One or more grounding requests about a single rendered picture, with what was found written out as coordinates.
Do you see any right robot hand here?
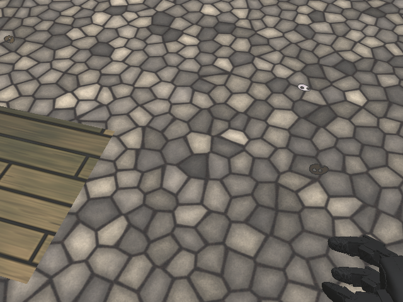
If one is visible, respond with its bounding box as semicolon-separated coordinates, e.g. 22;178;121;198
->
322;235;403;302

